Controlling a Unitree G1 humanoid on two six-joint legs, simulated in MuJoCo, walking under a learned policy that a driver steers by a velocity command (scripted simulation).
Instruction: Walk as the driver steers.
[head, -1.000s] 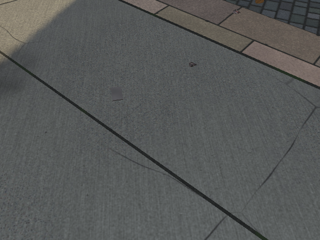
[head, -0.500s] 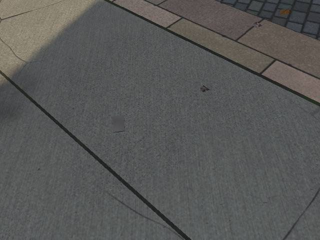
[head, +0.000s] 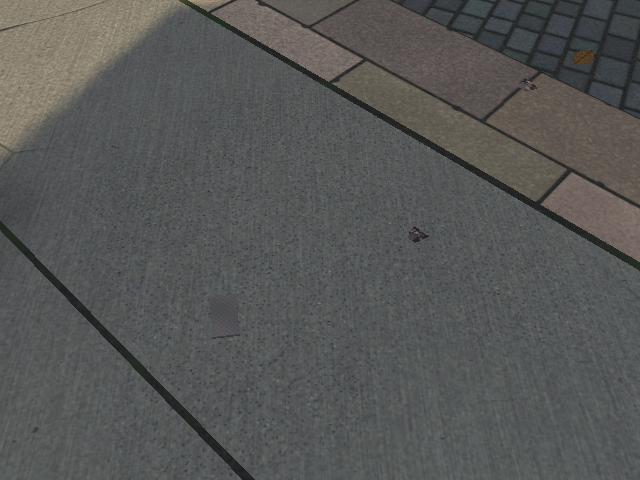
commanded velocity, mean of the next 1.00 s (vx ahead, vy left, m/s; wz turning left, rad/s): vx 0.49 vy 0.00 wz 0.43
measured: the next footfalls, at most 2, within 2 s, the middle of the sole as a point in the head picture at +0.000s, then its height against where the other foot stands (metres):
right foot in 0.40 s outside the picture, level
left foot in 0.94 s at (222, 442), level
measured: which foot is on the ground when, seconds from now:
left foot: down 0.00-0.40, up 0.42-0.92, down 0.94-1.00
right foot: up 0.00-0.38, down 0.40-0.94, up 0.96-1.00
